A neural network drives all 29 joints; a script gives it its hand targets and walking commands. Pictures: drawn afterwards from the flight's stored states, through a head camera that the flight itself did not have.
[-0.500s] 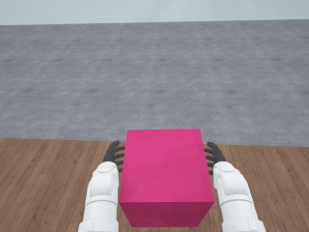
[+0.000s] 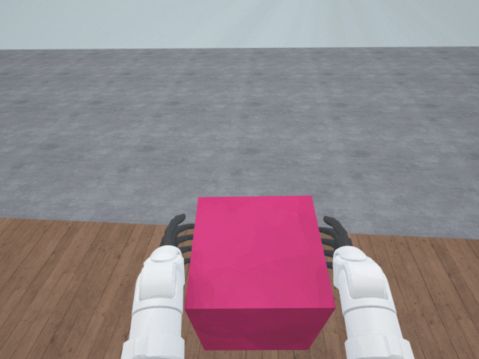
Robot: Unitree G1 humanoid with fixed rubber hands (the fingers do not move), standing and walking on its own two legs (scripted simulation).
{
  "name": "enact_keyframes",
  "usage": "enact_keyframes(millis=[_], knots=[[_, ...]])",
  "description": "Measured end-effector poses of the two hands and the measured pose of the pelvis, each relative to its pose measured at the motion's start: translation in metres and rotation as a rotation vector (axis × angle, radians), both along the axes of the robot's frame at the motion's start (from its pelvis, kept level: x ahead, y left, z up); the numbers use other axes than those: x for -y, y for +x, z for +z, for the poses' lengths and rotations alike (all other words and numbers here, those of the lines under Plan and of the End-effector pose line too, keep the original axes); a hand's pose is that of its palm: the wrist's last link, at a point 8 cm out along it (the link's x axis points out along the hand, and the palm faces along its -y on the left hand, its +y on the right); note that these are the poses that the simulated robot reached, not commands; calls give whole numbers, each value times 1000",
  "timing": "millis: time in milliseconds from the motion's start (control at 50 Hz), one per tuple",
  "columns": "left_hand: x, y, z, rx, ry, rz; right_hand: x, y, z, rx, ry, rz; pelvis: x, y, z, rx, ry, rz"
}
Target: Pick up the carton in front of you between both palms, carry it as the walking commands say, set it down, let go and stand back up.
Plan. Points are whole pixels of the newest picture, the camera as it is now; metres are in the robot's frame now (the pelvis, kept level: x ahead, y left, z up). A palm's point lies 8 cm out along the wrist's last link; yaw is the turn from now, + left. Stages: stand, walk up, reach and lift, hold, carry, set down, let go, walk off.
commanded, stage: carry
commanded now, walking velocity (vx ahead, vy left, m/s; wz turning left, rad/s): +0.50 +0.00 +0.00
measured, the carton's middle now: (255, 276) +0.30 +0.00 -0.03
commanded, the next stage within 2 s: none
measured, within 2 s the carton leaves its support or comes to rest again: neither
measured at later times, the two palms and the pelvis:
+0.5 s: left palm (165, 195) +0.42 +0.17 +0.09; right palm (314, 189) +0.42 -0.13 +0.09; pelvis +0.16 +0.02 +0.00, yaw +2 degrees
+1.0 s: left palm (173, 117) +0.74 +0.20 +0.09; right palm (278, 115) +0.73 -0.10 +0.09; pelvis +0.46 +0.06 -0.01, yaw -1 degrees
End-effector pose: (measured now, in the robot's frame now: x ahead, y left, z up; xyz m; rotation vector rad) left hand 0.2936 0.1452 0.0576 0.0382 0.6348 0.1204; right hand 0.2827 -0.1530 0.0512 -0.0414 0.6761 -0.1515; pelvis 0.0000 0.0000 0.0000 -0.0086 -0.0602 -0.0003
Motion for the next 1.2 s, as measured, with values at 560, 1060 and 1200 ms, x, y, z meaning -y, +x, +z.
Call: enact_keyframes(millis=[560, 1060, 1200], knots=[[-42, 155, 33, -41, -88, 104, -41, 175, 40, -40, 64, 5, -26, 192, 0, -153, 10, 27], [-54, 489, 28, 28, -88, 68, -53, 495, 30, 31, 83, -43, -50, 501, -22, -110, -1, 15], [-62, 558, 17, -71, -39, 120, -61, 584, 14, -72, 79, 41, -44, 551, -17, -114, -8, 33]])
